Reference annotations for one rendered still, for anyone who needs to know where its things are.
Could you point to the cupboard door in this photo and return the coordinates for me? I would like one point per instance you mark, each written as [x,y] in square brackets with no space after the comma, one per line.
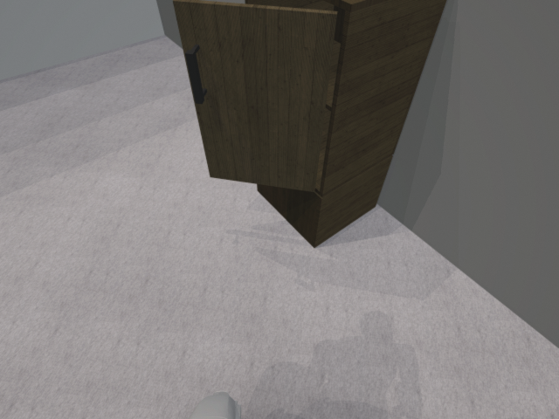
[266,70]

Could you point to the left robot thigh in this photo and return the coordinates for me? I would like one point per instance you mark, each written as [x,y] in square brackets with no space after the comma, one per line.
[217,407]

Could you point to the handle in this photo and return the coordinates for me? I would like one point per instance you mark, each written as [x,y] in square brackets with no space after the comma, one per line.
[195,80]

